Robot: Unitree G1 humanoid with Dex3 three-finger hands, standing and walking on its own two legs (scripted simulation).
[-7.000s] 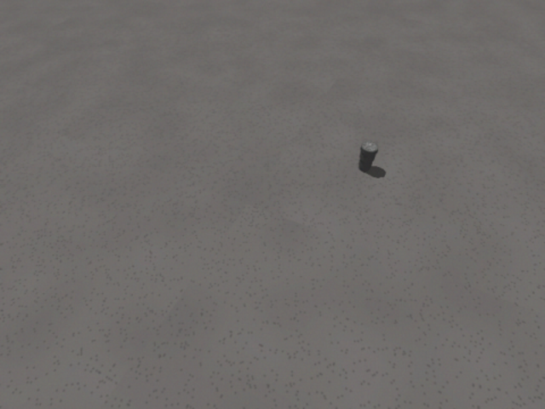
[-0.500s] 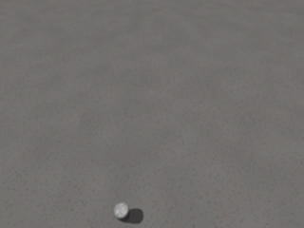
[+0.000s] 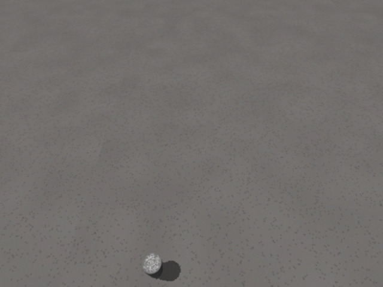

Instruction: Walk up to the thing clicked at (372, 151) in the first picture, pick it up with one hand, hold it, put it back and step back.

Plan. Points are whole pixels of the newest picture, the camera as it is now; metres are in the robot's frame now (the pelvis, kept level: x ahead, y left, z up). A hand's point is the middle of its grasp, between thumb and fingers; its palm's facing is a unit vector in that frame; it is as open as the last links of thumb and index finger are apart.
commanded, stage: stand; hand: left
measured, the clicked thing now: (154, 267) +0.34 +0.20 -0.71
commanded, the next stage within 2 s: go down in 0.76 s
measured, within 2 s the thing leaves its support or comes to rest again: neither
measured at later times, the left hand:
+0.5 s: hand out of the picture +0.08 +0.25 -0.15, palm faces -0.02 -0.94 -0.35, open 7.4 cm
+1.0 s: hand out of the picture +0.12 +0.25 -0.16, palm faces +0.06 -0.94 -0.32, open 8.7 cm
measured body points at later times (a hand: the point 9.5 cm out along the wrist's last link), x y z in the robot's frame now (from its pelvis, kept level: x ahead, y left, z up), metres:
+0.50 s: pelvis +0.00 +0.00 +0.00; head +0.01 +0.00 +0.45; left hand +0.08 +0.30 -0.13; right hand +0.08 -0.30 -0.14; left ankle -0.01 +0.12 -0.75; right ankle -0.01 -0.11 -0.75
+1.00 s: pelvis -0.01 +0.00 -0.01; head +0.03 +0.00 +0.44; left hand +0.11 +0.29 -0.13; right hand +0.08 -0.28 -0.14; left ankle -0.01 +0.12 -0.75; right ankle -0.01 -0.11 -0.75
